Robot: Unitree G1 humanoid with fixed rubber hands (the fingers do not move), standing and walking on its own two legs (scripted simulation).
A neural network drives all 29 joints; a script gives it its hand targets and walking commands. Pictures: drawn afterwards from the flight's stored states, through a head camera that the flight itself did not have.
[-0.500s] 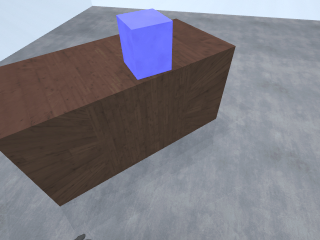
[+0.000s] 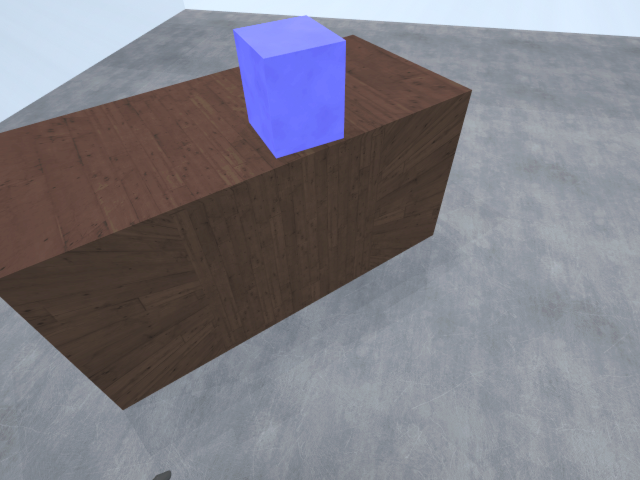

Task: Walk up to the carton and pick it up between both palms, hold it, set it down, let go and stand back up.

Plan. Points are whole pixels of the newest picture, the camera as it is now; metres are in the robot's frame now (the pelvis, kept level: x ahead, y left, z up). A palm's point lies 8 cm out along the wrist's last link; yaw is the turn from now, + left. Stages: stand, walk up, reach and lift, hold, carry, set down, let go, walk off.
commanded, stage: stand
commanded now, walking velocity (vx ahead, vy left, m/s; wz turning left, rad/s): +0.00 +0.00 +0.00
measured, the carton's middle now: (291, 86) +1.04 +0.11 +0.03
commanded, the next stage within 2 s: none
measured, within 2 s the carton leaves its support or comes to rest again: neither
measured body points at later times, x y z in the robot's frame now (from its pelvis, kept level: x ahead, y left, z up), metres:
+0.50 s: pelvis +0.00 +0.00 +0.01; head +0.00 +0.00 +0.46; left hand +0.11 +0.26 -0.12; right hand +0.10 -0.27 -0.13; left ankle +0.03 +0.14 -0.72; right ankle +0.03 -0.10 -0.72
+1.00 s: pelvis +0.00 -0.01 +0.01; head +0.01 -0.01 +0.46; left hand +0.12 +0.26 -0.11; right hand +0.11 -0.27 -0.13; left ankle +0.03 +0.14 -0.72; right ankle +0.03 -0.10 -0.72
